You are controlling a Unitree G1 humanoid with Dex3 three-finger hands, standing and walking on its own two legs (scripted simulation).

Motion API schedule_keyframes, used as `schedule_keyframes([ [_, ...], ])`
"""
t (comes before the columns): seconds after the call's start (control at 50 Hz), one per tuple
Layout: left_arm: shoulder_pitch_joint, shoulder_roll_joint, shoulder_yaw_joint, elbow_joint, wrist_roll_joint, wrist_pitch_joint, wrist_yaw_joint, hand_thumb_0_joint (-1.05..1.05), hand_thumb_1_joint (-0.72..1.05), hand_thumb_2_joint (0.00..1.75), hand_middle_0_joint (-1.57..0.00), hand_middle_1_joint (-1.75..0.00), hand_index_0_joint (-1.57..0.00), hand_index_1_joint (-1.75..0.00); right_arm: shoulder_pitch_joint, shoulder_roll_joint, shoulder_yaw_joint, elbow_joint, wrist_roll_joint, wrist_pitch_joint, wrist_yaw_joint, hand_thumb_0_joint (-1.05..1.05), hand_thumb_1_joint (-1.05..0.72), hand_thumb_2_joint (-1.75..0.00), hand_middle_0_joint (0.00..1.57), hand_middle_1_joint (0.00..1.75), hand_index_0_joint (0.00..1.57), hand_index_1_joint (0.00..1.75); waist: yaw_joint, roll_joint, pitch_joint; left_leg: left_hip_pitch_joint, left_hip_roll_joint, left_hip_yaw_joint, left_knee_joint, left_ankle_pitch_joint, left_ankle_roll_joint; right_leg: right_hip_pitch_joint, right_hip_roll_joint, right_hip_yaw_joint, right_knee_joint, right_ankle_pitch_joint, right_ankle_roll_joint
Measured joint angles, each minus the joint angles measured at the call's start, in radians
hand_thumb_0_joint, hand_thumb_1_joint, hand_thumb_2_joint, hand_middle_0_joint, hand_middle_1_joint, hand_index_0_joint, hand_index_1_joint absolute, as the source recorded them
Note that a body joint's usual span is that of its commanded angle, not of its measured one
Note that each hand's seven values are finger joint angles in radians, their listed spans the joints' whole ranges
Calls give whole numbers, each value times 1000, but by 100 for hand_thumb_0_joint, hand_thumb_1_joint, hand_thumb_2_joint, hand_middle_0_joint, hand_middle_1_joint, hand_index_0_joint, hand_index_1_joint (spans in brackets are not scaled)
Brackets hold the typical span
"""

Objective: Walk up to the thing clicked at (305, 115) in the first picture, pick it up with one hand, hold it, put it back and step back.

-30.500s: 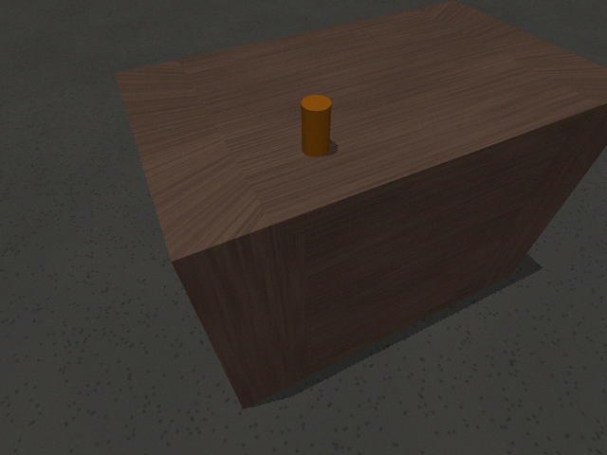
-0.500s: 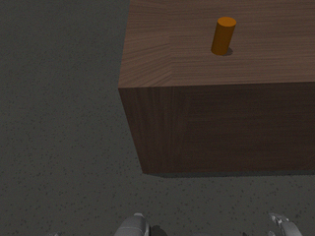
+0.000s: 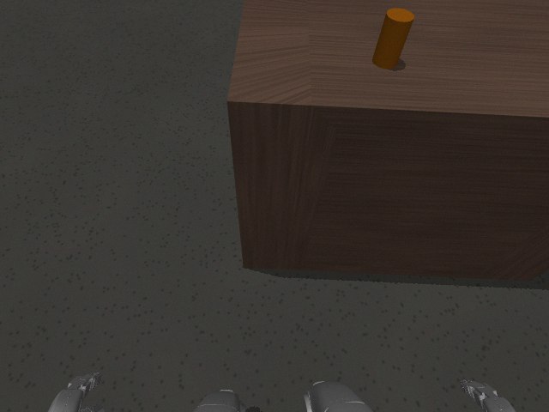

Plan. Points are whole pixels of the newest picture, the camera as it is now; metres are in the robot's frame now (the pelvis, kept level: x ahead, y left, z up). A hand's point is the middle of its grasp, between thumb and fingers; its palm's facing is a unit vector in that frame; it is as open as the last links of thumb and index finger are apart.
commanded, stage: step back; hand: right
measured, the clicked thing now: (391, 39) +0.79 -0.21 +0.09
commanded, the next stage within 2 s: none
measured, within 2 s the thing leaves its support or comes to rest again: neither
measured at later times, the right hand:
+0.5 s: hand out of the picture -0.07 -0.29 -0.17, palm faces -0.13 +0.91 -0.39, open 7.4 cm
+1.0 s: hand out of the picture -0.20 -0.32 -0.16, palm faces -0.06 +0.93 -0.37, open 7.4 cm
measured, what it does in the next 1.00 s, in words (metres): walks backwards: right foot, then left foot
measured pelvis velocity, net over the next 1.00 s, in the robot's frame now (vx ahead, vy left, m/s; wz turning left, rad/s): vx -0.33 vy -0.06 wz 0.01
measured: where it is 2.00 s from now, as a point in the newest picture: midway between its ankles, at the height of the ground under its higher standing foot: outside the picture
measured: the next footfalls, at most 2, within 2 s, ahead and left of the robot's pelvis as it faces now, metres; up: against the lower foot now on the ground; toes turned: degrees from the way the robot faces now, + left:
right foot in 0.14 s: -0.04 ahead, -0.15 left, +0.00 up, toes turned +0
left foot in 0.50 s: -0.15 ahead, +0.09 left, +0.00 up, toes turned +2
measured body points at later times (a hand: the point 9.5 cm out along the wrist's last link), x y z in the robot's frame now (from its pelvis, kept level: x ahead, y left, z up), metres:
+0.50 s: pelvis -0.17 -0.03 -0.02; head -0.10 -0.03 +0.43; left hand -0.06 +0.30 -0.12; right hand -0.06 -0.34 -0.14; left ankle -0.19 +0.09 -0.73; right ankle -0.08 -0.15 -0.73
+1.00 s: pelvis -0.33 -0.06 +0.00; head -0.29 -0.08 +0.44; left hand -0.28 +0.27 -0.11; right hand -0.20 -0.37 -0.13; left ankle -0.32 +0.10 -0.66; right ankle -0.32 -0.17 -0.73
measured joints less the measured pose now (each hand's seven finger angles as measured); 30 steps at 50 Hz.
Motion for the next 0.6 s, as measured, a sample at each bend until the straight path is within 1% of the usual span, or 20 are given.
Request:
schedule_keyframes([
  [0.04,12,1,0,5,3,-1,-4,0,91,90,-20,-30,-21,-30,-14,-5,-2,-20,0,-2,-1,1,-90,-90,20,30,21,30,3,5,4,-24,13,7,3,18,-5,47,-21,-12,-94,2,9],
  [0.08,22,0,-2,14,5,-5,-7,0,91,90,-20,-30,-21,-30,-28,-15,-4,-37,0,0,1,1,-90,-90,20,30,21,30,8,13,7,-54,26,14,18,32,-16,101,-49,-37,-230,22,6],
  [0.12,36,-2,-4,27,7,-14,-11,0,91,90,-20,-30,-21,-30,-40,-28,-4,-47,4,9,4,1,-90,-90,20,30,21,30,15,24,2,-92,39,21,50,37,-32,173,-71,-66,-418,108,-9],
  [0.14,41,-9,-3,37,12,-21,-11,0,91,90,-20,-30,-21,-30,-48,-39,-6,-47,9,15,5,1,-90,-90,20,30,21,30,15,41,0,-115,51,15,75,35,-40,193,-66,-76,-479,121,-10],
  [0.16,43,-23,-4,47,19,-24,-13,0,91,90,-20,-30,-21,-30,-55,-50,-11,-42,13,21,3,1,-90,-90,20,30,21,30,5,70,5,-135,50,-20,107,-3,-31,189,-51,-93,-475,126,-14],
  [0.18,51,-30,-9,50,24,-23,-17,0,91,90,-20,-30,-21,-30,-53,-53,-16,-35,17,28,-3,1,-90,-90,20,30,21,30,3,77,0,-159,17,-59,168,-101,-24,172,-54,-99,-455,128,-19],
  [0.2,60,-34,-13,50,26,-22,-20,0,91,90,-21,-30,-21,-30,-47,-52,-19,-25,19,35,-9,1,-90,-90,20,30,21,30,11,69,-8,-182,-25,-83,258,-182,-22,155,-66,-91,-440,132,-25],
  [0.22,69,-39,-17,50,25,-22,-19,0,91,90,-21,-30,-21,-30,-38,-53,-21,-17,23,38,-12,1,-90,-90,20,30,21,30,19,61,-15,-200,-65,-101,350,-223,-18,146,-78,-83,-439,141,-29],
  [0.26,74,-50,-21,52,26,-19,-14,0,91,90,-21,-30,-21,-30,-16,-61,-21,-7,30,35,-14,1,-90,-90,20,30,21,30,20,63,-24,-215,-117,-122,484,-236,-13,137,-95,-84,-460,171,-27],
  [0.28,72,-52,-21,49,28,-18,-11,0,91,90,-21,-30,-21,-30,-4,-63,-21,-3,30,32,-15,1,-90,-90,20,30,21,30,17,63,-26,-213,-130,-121,524,-239,-14,130,-101,-88,-468,184,-27],
  [0.32,62,-50,-21,36,31,-19,-4,0,90,90,-21,-30,-21,-30,17,-65,-19,5,28,28,-16,1,-90,-90,20,30,20,30,14,64,-24,-186,-138,-112,553,-251,-20,113,-110,-99,-477,205,-28],
  [0.38,34,-40,-21,5,31,-27,8,0,90,90,-21,-30,-21,-30,40,-58,-16,20,22,32,-16,1,-90,-90,20,30,20,30,10,61,-12,-110,-119,-83,467,-283,-28,82,-122,-124,-474,231,-28],
  [0.44,-1,-24,-23,-26,26,-30,17,0,90,90,-21,-30,-21,-30,47,-46,-14,31,17,34,-10,1,-90,-90,20,30,20,30,4,51,5,-24,-85,-44,297,-288,-21,43,-138,-151,-455,251,-23],
  [0.48,-24,-11,-27,-37,19,-25,16,0,90,90,-21,-30,-21,-30,50,-39,-14,33,14,27,-3,1,-90,-90,20,30,20,30,-2,39,11,43,-66,-14,137,-218,-9,8,-151,-165,-423,257,-15],
  [0.5,-38,-3,-28,-37,15,-21,16,0,90,90,-21,-30,-21,-30,45,-31,-16,39,12,22,-2,1,-90,-90,20,30,20,30,-3,19,21,59,-75,-3,86,-144,-4,-9,-167,-161,-401,257,-8],
  [0.52,-49,5,-27,-34,11,-15,16,0,90,90,-21,-30,-21,-30,38,-19,-16,43,6,21,0,1,-90,-90,20,30,20,30,4,-8,34,58,-90,12,83,-124,0,-23,-173,-134,-378,259,-14],
  [0.54,-53,6,-25,-26,7,-10,18,0,91,90,-21,-30,-21,-30,34,-14,-11,43,4,22,7,1,-90,-90,20,30,21,30,4,-14,36,48,-89,15,93,-121,4,-40,-151,-101,-326,173,-17],
  [0.56,-54,2,-23,-14,6,-3,20,0,91,90,-21,-30,-21,-30,31,-12,-7,43,3,22,13,1,-90,-90,20,30,21,30,-3,-4,33,37,-76,8,101,-118,8,-57,-111,-72,-241,81,-18],
  [0.58,-53,1,-22,-2,4,2,21,0,91,90,-21,-30,-21,-30,27,-9,-4,45,1,21,15,1,-90,-90,20,30,21,30,-9,3,27,31,-63,0,95,-107,10,-71,-71,-44,-145,27,-20],
  [0.6,-48,2,-20,7,-1,5,21,0,91,90,-21,-30,-21,-30,23,-3,0,46,-2,22,13,1,-90,-90,20,30,21,30,-10,4,20,28,-53,-1,79,-91,10,-82,-38,-20,-57,6,-23],
])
